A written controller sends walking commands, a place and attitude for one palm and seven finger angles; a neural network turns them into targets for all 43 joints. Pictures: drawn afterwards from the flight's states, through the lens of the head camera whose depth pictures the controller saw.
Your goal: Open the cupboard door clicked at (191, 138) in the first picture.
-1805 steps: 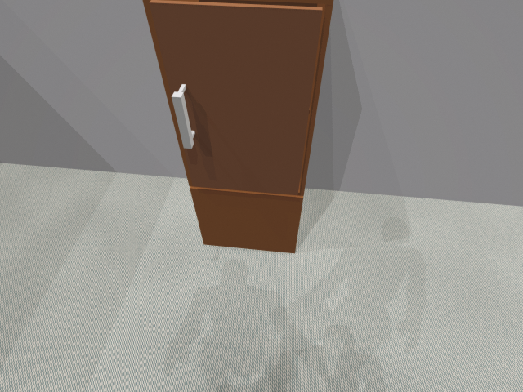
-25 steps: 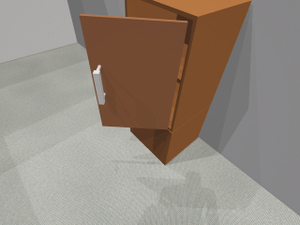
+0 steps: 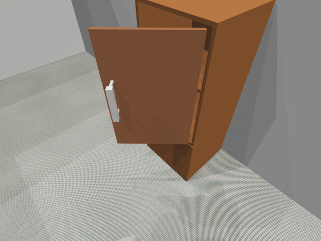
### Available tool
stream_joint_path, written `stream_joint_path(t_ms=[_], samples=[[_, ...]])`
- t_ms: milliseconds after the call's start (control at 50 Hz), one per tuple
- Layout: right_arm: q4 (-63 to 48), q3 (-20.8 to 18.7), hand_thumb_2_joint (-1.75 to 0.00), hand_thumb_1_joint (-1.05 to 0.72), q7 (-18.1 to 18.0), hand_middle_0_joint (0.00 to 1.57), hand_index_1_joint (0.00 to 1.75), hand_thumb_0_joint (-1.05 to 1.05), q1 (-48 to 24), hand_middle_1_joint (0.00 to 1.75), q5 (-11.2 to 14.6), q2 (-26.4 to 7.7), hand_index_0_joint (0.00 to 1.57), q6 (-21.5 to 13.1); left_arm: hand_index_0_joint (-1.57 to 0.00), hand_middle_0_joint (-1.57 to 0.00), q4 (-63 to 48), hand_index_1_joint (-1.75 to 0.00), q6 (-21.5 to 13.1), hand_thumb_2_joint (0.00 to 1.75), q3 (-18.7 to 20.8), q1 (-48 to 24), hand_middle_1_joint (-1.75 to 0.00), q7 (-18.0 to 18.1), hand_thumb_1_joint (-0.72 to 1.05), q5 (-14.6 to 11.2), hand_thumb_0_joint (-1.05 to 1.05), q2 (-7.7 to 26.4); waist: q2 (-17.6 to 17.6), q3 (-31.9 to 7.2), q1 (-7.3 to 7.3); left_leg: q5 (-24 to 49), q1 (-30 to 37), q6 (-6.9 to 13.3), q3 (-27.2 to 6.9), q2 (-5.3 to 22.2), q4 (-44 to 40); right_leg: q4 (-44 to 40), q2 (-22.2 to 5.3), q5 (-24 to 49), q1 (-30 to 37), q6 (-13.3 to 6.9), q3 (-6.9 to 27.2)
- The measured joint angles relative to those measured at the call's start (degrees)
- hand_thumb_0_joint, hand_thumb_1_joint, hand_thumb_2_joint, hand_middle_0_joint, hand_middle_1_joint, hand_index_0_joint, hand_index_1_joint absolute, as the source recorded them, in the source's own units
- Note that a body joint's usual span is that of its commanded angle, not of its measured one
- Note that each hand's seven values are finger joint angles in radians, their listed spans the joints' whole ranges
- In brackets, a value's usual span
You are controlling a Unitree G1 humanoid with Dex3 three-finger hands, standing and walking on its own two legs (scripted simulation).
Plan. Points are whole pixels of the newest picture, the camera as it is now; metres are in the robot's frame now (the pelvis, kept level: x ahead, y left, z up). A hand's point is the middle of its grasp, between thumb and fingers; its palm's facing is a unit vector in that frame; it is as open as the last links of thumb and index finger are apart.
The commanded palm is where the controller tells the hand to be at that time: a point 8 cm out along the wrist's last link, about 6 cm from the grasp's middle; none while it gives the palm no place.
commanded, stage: shuffle to correct the standing spot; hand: left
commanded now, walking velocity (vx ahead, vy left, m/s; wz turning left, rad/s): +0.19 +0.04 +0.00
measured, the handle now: (114, 101) +0.63 +0.22 -0.03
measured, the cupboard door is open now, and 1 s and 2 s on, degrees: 47 47 47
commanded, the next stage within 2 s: come to a stop and stand still in 0.22 s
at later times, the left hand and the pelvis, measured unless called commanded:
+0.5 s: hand out of the picture +0.16 +0.26 -0.18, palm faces +0.04 -0.97 -0.22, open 7.3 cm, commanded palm none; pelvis +0.11 +0.07 -0.01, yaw +1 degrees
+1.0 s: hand out of the picture +0.13 +0.26 -0.18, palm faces +0.03 -0.98 -0.20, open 7.4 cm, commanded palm none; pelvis +0.08 +0.08 +0.00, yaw +0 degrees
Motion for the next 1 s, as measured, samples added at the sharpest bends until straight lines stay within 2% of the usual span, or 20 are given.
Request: stream_joint_path(t_ms=[80, 160, 180, 240, 280, 300, 340, 380, 460, 480, 500, 540, 600, 680, 740, 780, 820, 860, 920, 1000], samples=[[-1.4, -0.5, -0.9, -0.91, 0.5, 0.2, 0.3, 0.01, -1.1, 0.3, 0.1, -1.3, 0.2, -0.3, -0.2, -0.2, 0.5, -0.3, -0.2, 0.9, 0.0, 0.0, -0.3, -0.7, 0.91, 0.4, 0.01, 0.5, -1.3, 1.2, 0.74, 0.3, 1.1, -0.3, 0.7, 2.7, -9.0, 0.4, -2.4, -1.6, 1.7, 1.8, -1.4], [-2.8, -0.2, -0.9, -0.91, 0.7, 0.2, 0.3, 0.01, -2.1, 0.3, 0.1, -2.3, 0.2, -1.6, -0.2, -0.2, 0.4, -0.3, 0.6, 0.9, 0.1, 0.7, -0.3, -1.5, 0.9, 0.5, 0.01, 1.3, -2.6, 2.0, 1.93, -0.8, 7.4, 0.0, 2.6, 3.0, -21.2, 6.7, -5.2, -6.6, 0.8, 3.9, -1.5], [-3.4, -0.1, -0.9, -0.91, 0.5, 0.2, 0.3, 0.01, -2.2, 0.3, -0.1, -2.8, 0.2, -2.3, -0.2, -0.2, 0.2, -0.3, 0.9, 0.9, 0.1, 1.3, -0.3, -1.7, 0.9, 0.4, 0.0, 1.2, -2.1, 1.7, 1.99, 0.1, 8.8, 0.4, 2.4, 3.1, -24.0, 10.5, -5.5, -9.0, -0.7, 3.1, -1.2], [-3.4, 0.4, -0.9, -0.91, -0.5, 0.2, 0.3, 0.01, -4.3, 0.3, -0.5, -1.5, 0.2, -3.7, -0.2, -0.2, 0.4, -0.3, 2.8, 0.9, 0.2, -0.2, -0.3, -2.0, 0.9, 0.3, 0.01, 2.8, -4.4, 3.0, 1.46, 0.3, 7.6, 1.0, 4.2, 1.9, -19.9, 30.7, -5.1, -15.4, -10.0, 0.5, 4.3], [-2.9, 0.9, -0.9, -0.91, -1.1, 0.2, 0.3, 0.0, -4.7, 0.3, -0.4, -0.3, 0.2, -4.1, -0.2, -0.2, 0.4, -0.3, 3.1, 0.9, 0.5, -1.9, -0.3, -2.2, 0.9, 0.3, 0.01, 3.8, -5.1, 2.9, 1.01, -0.3, 9.1, 1.2, 5.3, 1.4, -21.7, 40.1, -4.0, -12.5, -16.1, -0.2, 5.3], [-2.5, 1.2, -0.9, -0.91, -1.3, 0.2, 0.3, 0.0, -4.6, 0.3, -0.4, 0.3, 0.2, -4.3, -0.2, -0.2, 0.2, -0.3, 3.1, 0.9, 0.6, -2.8, -0.3, -2.3, 0.91, 0.3, 0.01, 4.1, -5.2, 2.7, 0.83, 0.2, 10.1, 1.1, 5.6, 1.0, -23.4, 41.5, -3.8, -10.4, -18.1, -0.2, 5.1], [-1.4, 1.3, -0.9, -0.92, -2.1, 0.2, 0.3, 0.01, -4.2, 0.3, -0.4, 0.7, 0.2, -4.5, -0.2, -0.2, -0.8, -0.3, 2.8, 0.9, 0.7, -4.7, -0.3, -2.4, 0.91, 0.2, 0.01, 4.3, -4.8, 2.4, 0.62, 1.5, 12.2, 1.3, 6.1, 0.3, -27.1, 39.4, -3.3, -7.4, -20.5, 0.1, 4.5], [-0.4, 1.6, -0.9, -0.93, -2.2, 0.2, 0.3, 0.01, -3.7, 0.3, -0.4, 0.8, 0.2, -4.4, -0.2, -0.2, -1.9, -0.3, 2.6, 0.9, 0.6, -6.4, -0.3, -2.3, 0.91, 0.1, 0.01, 4.1, -4.0, 2.1, 0.43, 2.2, 14.2, 1.6, 6.3, -0.1, -29.9, 33.2, -2.8, -6.2, -20.7, 0.5, 4.0], [1.2, 2.1, -0.9, -0.92, -2.4, 0.2, 0.3, 0.01, -2.9, 0.3, -0.3, 1.4, 0.21, -3.4, -0.2, -0.19, -3.6, -0.3, 2.1, 0.9, 0.2, -9.4, -0.3, -1.5, 0.92, 0.0, 0.01, 3.9, -3.1, 2.5, -0.32, 0.8, 16.1, 1.1, 6.2, -0.5, -29.7, 16.4, -1.4, -0.2, -16.0, 1.1, 3.8], [1.5, 2.1, -0.9, -0.92, -2.5, 0.2, 0.3, 0.01, -2.6, 0.3, -0.2, 1.8, 0.21, -3.1, -0.2, -0.19, -4.0, -0.3, 1.8, 0.9, 0.1, -9.7, -0.3, -1.3, 0.92, -0.1, 0.01, 4.1, -3.6, 2.5, -0.32, -0.2, 16.2, 0.8, 6.3, -0.8, -28.5, 12.4, -1.4, 2.7, -14.2, 0.9, 4.3], [1.9, 2.1, -0.9, -0.92, -2.5, 0.2, 0.3, 0.01, -2.6, 0.3, 0.0, 1.9, 0.21, -2.7, -0.2, -0.19, -4.0, -0.3, 1.7, 0.9, 0.0, -10.2, -0.3, -1.2, 0.92, 0.0, 0.01, 4.1, -3.5, 2.5, -0.13, -1.5, 16.1, 0.5, 6.5, -0.7, -27.0, 11.2, -1.3, 1.6, -13.2, -0.2, 4.5], [2.3, 1.9, -0.9, -0.91, -2.5, 0.2, 0.3, 0.01, -3.3, 0.3, 0.3, 1.7, 0.21, -1.6, -0.2, -0.19, -3.8, -0.3, 2.0, 0.9, -0.4, -11.2, -0.3, -0.8, 0.92, 0.0, 0.0, 3.3, -1.8, 3.0, -0.53, -2.8, 16.0, -0.1, 6.1, 0.4, -25.3, 11.8, -0.3, 0.0, -12.8, -1.2, 4.1], [2.0, 1.2, -0.9, -0.91, -2.7, 0.2, 0.3, 0.01, -4.0, 0.3, 0.7, 1.5, 0.21, -0.4, -0.2, -0.2, -4.5, -0.3, 2.4, 0.9, -0.7, -12.3, -0.3, -0.5, 0.93, -0.1, 0.0, 2.6, -0.6, 3.5, -1.27, -7.1, 14.5, -0.8, 3.9, 0.6, -21.2, 12.0, 0.4, -0.3, -12.6, -1.6, 3.1], [1.1, 0.6, -0.9, -0.91, -2.9, 0.2, 0.3, 0.01, -5.1, 0.3, 1.0, 1.3, 0.2, 0.4, -0.2, -0.2, -5.5, -0.3, 3.4, 0.9, -0.4, -14.4, -0.3, -0.1, 0.92, 0.0, 0.0, 2.1, -0.9, 5.1, -1.05, -10.1, 13.7, -1.5, 2.0, -0.2, -18.4, 12.7, 0.5, -0.3, -12.9, -1.3, 2.3], [0.6, 0.7, -0.9, -0.91, -3.0, 0.2, 0.3, 0.01, -5.8, 0.3, 0.7, 1.8, 0.2, 0.1, -0.2, -0.2, -5.9, -0.3, 4.4, 0.9, 0.5, -15.2, -0.3, 0.1, 0.92, -0.5, 0.0, 2.8, -3.8, 6.0, -0.34, -4.5, 15.2, 1.2, 3.4, -1.6, -21.8, 14.4, -0.7, -0.5, -13.8, -0.5, 3.7], [-0.1, 0.8, -0.9, -0.91, -3.1, 0.2, 0.3, 0.01, -5.8, 0.3, 0.3, 1.8, 0.2, -0.3, -0.2, -0.2, -5.9, -0.3, 5.4, 0.9, 0.7, -15.2, -0.3, -0.1, 0.92, -0.5, 0.0, 3.3, -4.3, 5.8, -0.25, -4.3, 15.4, 2.5, 4.0, -1.8, -23.1, 21.2, 0.1, -6.8, -16.0, 0.0, 6.1], [-0.6, 1.0, -0.9, -0.91, -3.5, 0.2, 0.3, 0.01, -6.1, 0.3, -0.1, 1.7, 0.2, -0.6, -0.2, -0.2, -5.8, -0.3, 5.9, 0.9, 0.9, -15.1, -0.3, -0.2, 0.92, -0.4, 0.0, 3.6, -4.0, 5.7, -0.44, -3.3, 15.4, 3.0, 3.9, -1.7, -24.9, 29.1, 1.3, -9.9, -17.8, 0.3, 8.3], [-0.7, 1.1, -0.9, -0.92, -3.6, 0.2, 0.3, 0.01, -6.4, 0.3, -0.3, 1.4, 0.2, -0.9, -0.2, -0.2, -5.6, -0.3, 5.8, 0.9, 0.9, -14.7, -0.3, -0.4, 0.92, -0.3, 0.0, 3.8, -3.5, 5.5, -0.42, -1.7, 15.5, 3.0, 3.7, -1.5, -26.9, 32.3, 1.9, -10.5, -17.7, 0.9, 9.1], [-0.7, 1.0, -0.9, -0.92, -3.6, 0.2, 0.3, 0.01, -6.8, 0.3, -0.3, 0.7, 0.21, -1.2, -0.2, -0.2, -4.8, -0.3, 5.8, 0.9, 0.7, -13.8, -0.3, -0.7, 0.91, -0.3, 0.0, 4.0, -2.8, 5.1, -0.34, 0.1, 15.6, 2.7, 3.6, -1.1, -29.3, 29.6, 1.7, -11.2, -15.0, 1.5, 8.7], [-0.5, 0.9, -0.9, -0.91, -3.2, 0.2, 0.3, 0.01, -7.1, 0.3, -0.3, -0.3, 0.21, -1.3, -0.2, -0.2, -3.4, -0.3, 5.8, 0.9, 0.3, -12.5, -0.3, -1.1, 0.91, -0.5, 0.0, 3.9, -1.9, 4.4, -0.55, 1.5, 15.2, 2.0, 3.7, -0.6, -30.4, 18.5, 1.1, -9.9, -9.0, 1.3, 7.6]])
